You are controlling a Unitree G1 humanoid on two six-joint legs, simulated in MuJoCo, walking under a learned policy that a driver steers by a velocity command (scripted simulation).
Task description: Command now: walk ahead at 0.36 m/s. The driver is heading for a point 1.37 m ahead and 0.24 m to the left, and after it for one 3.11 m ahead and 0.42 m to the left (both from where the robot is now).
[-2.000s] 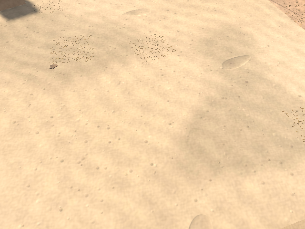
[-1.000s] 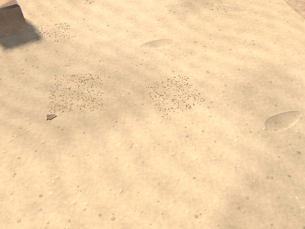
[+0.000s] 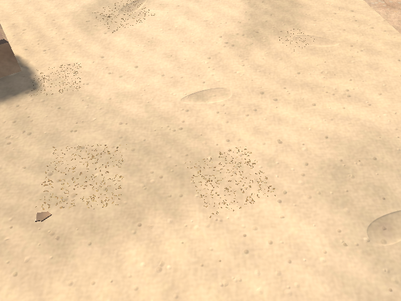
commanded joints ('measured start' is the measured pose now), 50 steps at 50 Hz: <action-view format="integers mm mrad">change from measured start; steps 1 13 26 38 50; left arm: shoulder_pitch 237 191 104 -279 135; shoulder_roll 185 165 72 69 217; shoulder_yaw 47 15 29 23 52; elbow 46 22 -54 -183 -104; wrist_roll -14 -3 -9 1 4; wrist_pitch -12 -18 -6 -10 -33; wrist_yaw -1 13 21 -6 -28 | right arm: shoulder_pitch -233 -383 -122 132 130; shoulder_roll -78 -52 -95 -176 -157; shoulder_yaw -9 14 5 -3 8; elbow -145 -208 -82 -8 -48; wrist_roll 0 5 -34 -17 10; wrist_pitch -51 -29 -56 -44 -68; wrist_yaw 11 57 53 -2 15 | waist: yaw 102 35 24 -76 87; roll -213 -144 78 34 -213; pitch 11 148 4 86 -260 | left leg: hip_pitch -369 -179 57 228 -453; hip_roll -34 -5 207 196 0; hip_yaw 77 86 -249 -91 -107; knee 201 -35 -518 -548 712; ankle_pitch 172 303 4 179 -199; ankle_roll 30 44 208 192 37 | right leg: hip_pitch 320 116 -348 -522 505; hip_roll -269 -237 -181 -137 -394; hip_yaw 384 102 116 55 655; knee -245 -461 619 66 -281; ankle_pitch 405 590 154 555 120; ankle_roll -170 -109 -18 60 -232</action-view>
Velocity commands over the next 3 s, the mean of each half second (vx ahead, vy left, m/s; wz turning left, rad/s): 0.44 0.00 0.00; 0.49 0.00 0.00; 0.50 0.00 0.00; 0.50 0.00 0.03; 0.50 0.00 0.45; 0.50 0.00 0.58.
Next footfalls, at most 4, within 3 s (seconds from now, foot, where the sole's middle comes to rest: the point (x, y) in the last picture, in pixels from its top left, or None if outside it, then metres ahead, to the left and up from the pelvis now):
0.36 left None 0.32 0.15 -0.76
0.94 right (249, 272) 0.60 -0.11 -0.76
1.48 left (182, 194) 0.92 0.13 -0.76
2.02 right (239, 136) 1.24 -0.11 -0.76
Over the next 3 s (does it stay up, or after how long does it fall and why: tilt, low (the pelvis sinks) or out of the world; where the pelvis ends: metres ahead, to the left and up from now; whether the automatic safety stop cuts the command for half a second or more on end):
stays up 1.56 0.16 0.01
